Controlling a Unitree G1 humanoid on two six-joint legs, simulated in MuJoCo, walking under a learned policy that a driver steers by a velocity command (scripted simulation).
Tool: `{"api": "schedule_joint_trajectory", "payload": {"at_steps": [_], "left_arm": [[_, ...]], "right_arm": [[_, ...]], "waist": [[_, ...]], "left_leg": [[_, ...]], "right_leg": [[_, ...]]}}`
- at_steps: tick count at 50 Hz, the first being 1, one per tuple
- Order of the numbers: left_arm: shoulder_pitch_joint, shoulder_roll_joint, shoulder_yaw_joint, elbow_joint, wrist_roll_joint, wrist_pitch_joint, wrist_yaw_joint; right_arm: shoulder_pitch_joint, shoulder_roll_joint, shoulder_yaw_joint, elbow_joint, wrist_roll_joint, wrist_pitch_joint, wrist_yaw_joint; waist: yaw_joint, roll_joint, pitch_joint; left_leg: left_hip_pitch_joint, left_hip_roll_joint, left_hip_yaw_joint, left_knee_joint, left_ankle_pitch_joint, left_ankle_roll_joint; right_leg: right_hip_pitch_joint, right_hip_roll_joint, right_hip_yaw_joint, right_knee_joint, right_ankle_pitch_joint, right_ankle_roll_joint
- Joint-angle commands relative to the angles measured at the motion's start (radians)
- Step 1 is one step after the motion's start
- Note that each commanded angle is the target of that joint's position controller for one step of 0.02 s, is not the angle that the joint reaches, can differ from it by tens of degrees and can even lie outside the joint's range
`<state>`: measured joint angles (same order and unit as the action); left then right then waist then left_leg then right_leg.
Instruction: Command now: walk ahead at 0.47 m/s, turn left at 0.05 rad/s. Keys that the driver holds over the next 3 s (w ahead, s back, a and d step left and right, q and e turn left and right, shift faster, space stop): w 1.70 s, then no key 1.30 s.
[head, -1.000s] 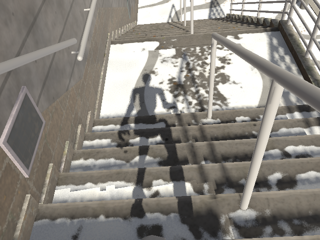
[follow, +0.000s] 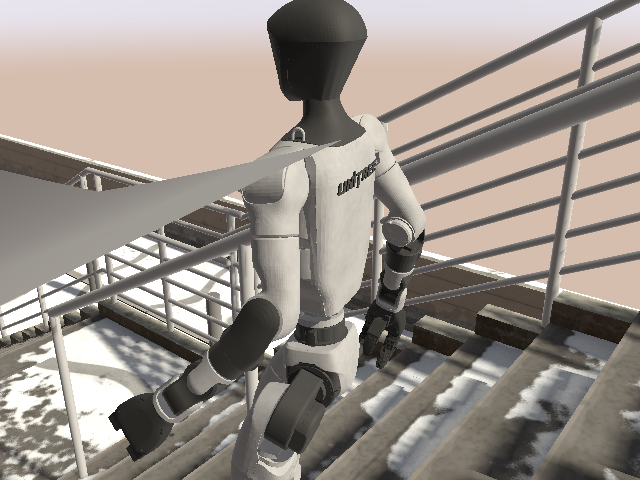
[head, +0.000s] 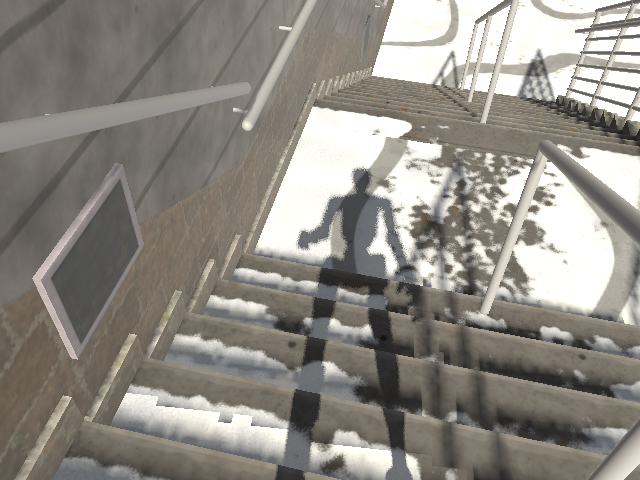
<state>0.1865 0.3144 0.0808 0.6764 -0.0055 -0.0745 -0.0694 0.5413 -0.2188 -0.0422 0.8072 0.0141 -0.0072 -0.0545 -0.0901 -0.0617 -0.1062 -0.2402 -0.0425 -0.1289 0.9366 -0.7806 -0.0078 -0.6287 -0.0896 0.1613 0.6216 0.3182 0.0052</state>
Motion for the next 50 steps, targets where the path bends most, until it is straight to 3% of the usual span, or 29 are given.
{"api": "schedule_joint_trajectory", "payload": {"at_steps": [1, 4, 5, 6, 7, 8, 9, 11, 13, 16, 18, 20, 22, 28, 30, 31, 32, 33, 34, 36, 37, 38, 40, 41, 43, 44, 46, 47, 50], "left_arm": [[-0.053, -0.011, -0.013, -0.089, -0.024, 0.022, 0.008], [0.354, 0.075, 0.028, 0.069, 0.000, 0.035, 0.040], [0.576, 0.118, 0.020, 0.150, 0.031, 0.039, 0.044], [0.555, 0.134, 0.006, 0.174, 0.014, 0.039, 0.034], [0.542, 0.173, 0.025, 0.185, -0.023, 0.059, 0.030], [0.459, 0.156, 0.023, 0.189, -0.049, 0.069, 0.034], [0.341, 0.067, -0.005, 0.178, -0.041, 0.069, 0.042], [0.147, 0.011, -0.030, 0.155, -0.004, 0.024, 0.036], [0.096, -0.083, -0.061, 0.165, -0.003, -0.017, 0.043], [0.222, -0.012, -0.042, 0.214, -0.020, -0.035, 0.108], [0.287, 0.048, -0.020, 0.244, -0.013, -0.026, 0.117], [0.416, -0.025, -0.029, 0.276, -0.048, -0.030, 0.119], [0.465, -0.060, -0.039, 0.273, -0.035, -0.018, 0.139], [0.471, -0.077, -0.044, 0.265, -0.046, 0.060, 0.150], [0.445, -0.066, -0.049, 0.267, -0.031, 0.073, 0.163], [0.417, -0.045, -0.047, 0.294, -0.025, 0.068, 0.154], [0.409, -0.054, -0.052, 0.308, -0.021, 0.051, 0.127], [0.412, -0.097, -0.052, 0.315, -0.021, 0.037, 0.102], [0.487, -0.091, -0.066, 0.280, -0.034, 0.007, 0.096], [0.320, 0.018, -0.034, 0.184, -0.057, -0.020, 0.085], [0.275, -0.011, -0.047, 0.135, -0.074, -0.009, 0.094], [0.218, 0.048, -0.015, 0.149, -0.066, 0.011, 0.113], [0.242, -0.056, -0.019, 0.153, -0.012, 0.042, 0.113], [0.212, -0.095, -0.031, 0.139, 0.022, 0.041, 0.105], [0.288, -0.098, -0.025, 0.178, 0.013, 0.022, 0.077], [0.202, -0.041, -0.009, 0.151, -0.001, 0.015, 0.064], [0.083, -0.051, -0.019, 0.099, 0.036, 0.020, 0.052], [0.019, -0.069, -0.027, 0.077, 0.055, 0.020, 0.043], [-0.075, -0.102, -0.038, 0.025, 0.030, 0.030, 0.015]], "right_arm": [[-0.044, -0.185, -0.045, -0.063, 0.012, 0.006, -0.007], [-0.051, -0.135, -0.039, 0.022, 0.043, -0.018, 0.015], [-0.015, -0.073, -0.035, 0.072, 0.041, -0.039, 0.029], [0.147, -0.019, -0.022, 0.058, 0.021, -0.069, 0.046], [0.183, -0.062, -0.027, 0.014, 0.050, -0.090, 0.040], [0.111, -0.059, -0.021, -0.047, 0.062, -0.084, 0.018], [-0.005, -0.073, -0.021, -0.056, 0.056, -0.054, -0.006], [-0.048, -0.020, -0.004, -0.080, 0.015, -0.007, -0.015], [-0.046, -0.075, -0.028, -0.075, 0.003, -0.018, 0.000], [-0.232, -0.046, -0.023, -0.139, -0.057, -0.047, 0.019], [-0.144, -0.018, -0.016, -0.091, -0.036, -0.035, 0.041], [-0.258, -0.083, -0.031, -0.118, -0.017, -0.059, 0.065], [-0.400, -0.027, -0.013, -0.146, -0.062, -0.080, 0.097], [-0.626, 0.034, 0.017, -0.252, -0.033, -0.082, 0.154], [-0.551, -0.002, 0.007, -0.232, -0.025, -0.095, 0.143], [-0.389, -0.046, -0.015, -0.182, -0.012, -0.104, 0.139], [-0.179, -0.076, -0.032, -0.107, -0.029, -0.115, 0.134], [0.123, -0.109, -0.038, -0.015, -0.038, -0.110, 0.135], [0.211, -0.113, -0.028, 0.023, -0.016, -0.103, 0.134], [0.114, -0.098, -0.032, 0.002, 0.012, -0.051, 0.094], [-0.007, -0.176, -0.055, 0.013, 0.013, -0.035, 0.077], [-0.130, -0.088, -0.024, -0.041, -0.028, -0.048, 0.073], [-0.277, -0.048, 0.000, -0.061, -0.027, -0.066, 0.064], [-0.279, -0.075, -0.009, -0.042, -0.019, -0.062, 0.051], [-0.241, -0.146, -0.029, -0.017, -0.044, -0.060, 0.034], [-0.152, -0.083, -0.019, 0.022, -0.008, -0.069, 0.021], [-0.094, -0.033, -0.003, 0.048, 0.027, -0.068, -0.002], [-0.111, -0.035, 0.000, 0.036, 0.025, -0.055, -0.010], [-0.071, -0.100, -0.012, 0.038, -0.001, -0.015, -0.018]], "waist": [[0.029, 0.189, 0.130], [0.240, 0.132, 0.038], [0.333, -0.115, -0.041], [0.197, -0.430, -0.064], [0.171, -0.551, -0.130], [0.119, -0.405, -0.088], [0.108, -0.108, 0.028], [0.019, 0.060, 0.126], [-0.028, 0.018, 0.158], [0.041, -0.046, 0.170], [0.018, -0.008, 0.094], [0.088, 0.054, 0.144], [0.160, 0.066, 0.164], [0.243, 0.044, 0.202], [0.204, 0.018, 0.188], [0.116, -0.035, 0.141], [0.020, 0.043, 0.071], [-0.091, 0.131, -0.053], [-0.076, 0.268, -0.246], [-0.052, 0.157, -0.160], [0.031, 0.145, -0.070], [0.091, -0.029, 0.037], [0.196, 0.033, 0.193], [0.186, 0.070, 0.173], [0.212, 0.132, 0.056], [0.166, 0.122, 0.080], [0.138, 0.123, 0.108], [0.116, 0.111, 0.098], [0.074, 0.127, 0.092]], "left_leg": [[-0.178, 0.129, -0.212, -0.144, 0.450, 0.157], [-0.212, 0.047, -0.129, 0.421, 0.489, 0.025], [-0.504, -0.110, -0.083, 0.943, -0.063, -0.046], [-0.789, -0.088, -0.113, 1.218, -0.119, -0.055], [-0.868, -0.091, -0.094, 1.300, -0.003, -0.061], [-0.936, -0.045, -0.015, 1.255, 0.150, -0.039], [-0.936, 0.033, 0.065, 1.202, 0.301, -0.009], [-0.866, 0.158, -0.027, 1.049, 0.542, 0.049], [-0.724, 0.186, -0.065, 0.684, 0.687, 0.086], [-0.546, 0.165, 0.037, 0.172, 0.928, -0.009], [-0.582, 0.164, 0.026, 0.212, 1.002, -0.006], [-0.746, 0.163, -0.010, -0.062, 1.164, 0.064], [-0.455, 0.089, 0.082, -0.325, 1.501, 0.062], [-0.460, 0.034, 0.130, -0.472, 1.256, 0.056], [-0.359, 0.043, 0.124, -0.583, 1.188, 0.062], [-0.192, 0.052, 0.117, -0.560, 1.132, 0.082], [0.093, 0.044, 0.153, -0.602, 1.235, 0.114], [0.583, 0.251, -0.039, -0.432, 1.559, 0.262], [0.930, 0.472, -0.278, -0.158, 1.715, 0.408], [0.713, 0.403, -0.256, -0.316, 1.162, 0.390], [0.494, 0.460, -0.441, -0.446, 0.669, 0.431], [0.187, 0.432, -0.440, -0.519, 0.586, 0.396], [-0.274, 0.311, -0.263, -0.581, 0.686, 0.336], [-0.332, 0.276, -0.202, -0.557, 0.821, 0.321], [-0.350, 0.219, -0.120, -0.463, 0.991, 0.299], [-0.184, 0.214, -0.144, -0.395, 0.840, 0.284], [-0.177, 0.161, -0.093, -0.334, 0.618, 0.249], [-0.261, 0.105, -0.029, -0.314, 0.539, 0.221], [-0.315, 0.125, -0.047, -0.224, 0.437, 0.210]], "right_leg": [[0.204, 0.027, -0.063, -0.057, -0.125, -0.006], [0.609, -0.041, -0.089, -0.207, -0.032, -0.062], [0.926, -0.105, -0.067, 0.001, 0.183, -0.090], [1.046, -0.112, 0.006, 0.206, 0.297, -0.075], [1.019, -0.231, 0.299, -0.012, 0.086, -0.154], [0.910, -0.281, 0.490, -0.224, -0.443, -0.195], [0.724, -0.251, 0.509, -0.343, -0.729, -0.175], [0.412, -0.240, 0.450, -0.234, -0.629, -0.187], [0.223, -0.091, 0.179, -0.203, -0.428, -0.121], [0.181, -0.040, 0.077, -0.260, -0.126, -0.172], [0.344, -0.077, 0.104, -0.167, 0.001, -0.191], [0.521, -0.050, 0.078, -0.091, -0.159, -0.149], [0.326, 0.052, -0.029, -0.047, -0.377, -0.102], [0.469, 0.061, 0.074, 0.233, -0.205, -0.126], [0.509, 0.072, 0.095, 0.376, -0.078, -0.120], [0.454, 0.047, 0.112, 0.531, 0.020, -0.139], [0.331, 0.095, 0.070, 0.761, 0.082, -0.111], [-0.044, 0.191, 0.009, 1.267, -0.519, -0.056], [-0.351, 0.223, 0.087, 1.518, -1.219, -0.006], [-0.470, 0.130, 0.094, 1.285, -1.067, -0.030], [-0.502, 0.081, 0.008, 1.243, -0.925, -0.027], [-0.371, 0.048, 0.064, 1.029, -0.679, -0.041], [-0.136, -0.010, 0.019, 0.674, -0.569, -0.008], [-0.067, -0.017, -0.018, 0.574, -0.500, 0.011], [0.094, 0.010, -0.078, 0.609, -0.257, 0.015], [-0.125, -0.034, 0.019, 0.517, -0.103, 0.000], [-0.136, -0.039, 0.020, 0.263, 0.088, -0.033], [0.012, 0.000, -0.028, 0.145, 0.186, -0.040], [0.184, 0.049, -0.060, 0.039, 0.112, -0.019]]}}
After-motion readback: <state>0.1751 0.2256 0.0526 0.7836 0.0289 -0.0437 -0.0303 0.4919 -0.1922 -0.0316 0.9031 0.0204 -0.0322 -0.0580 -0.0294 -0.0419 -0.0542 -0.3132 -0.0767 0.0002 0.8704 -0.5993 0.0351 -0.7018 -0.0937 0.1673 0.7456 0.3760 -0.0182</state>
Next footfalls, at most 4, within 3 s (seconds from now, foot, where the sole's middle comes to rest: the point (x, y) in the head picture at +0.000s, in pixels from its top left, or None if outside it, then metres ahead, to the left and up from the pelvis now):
0.08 right None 0.18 -0.18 -0.86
0.64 left None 0.56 -0.04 -1.03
1.14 right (408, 447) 0.79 -0.33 -1.19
1.72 left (327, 372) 1.16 -0.13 -1.36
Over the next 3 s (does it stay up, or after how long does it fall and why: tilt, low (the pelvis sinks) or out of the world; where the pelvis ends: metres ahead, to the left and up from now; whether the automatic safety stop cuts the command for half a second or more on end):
stays up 1.12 -0.23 -0.60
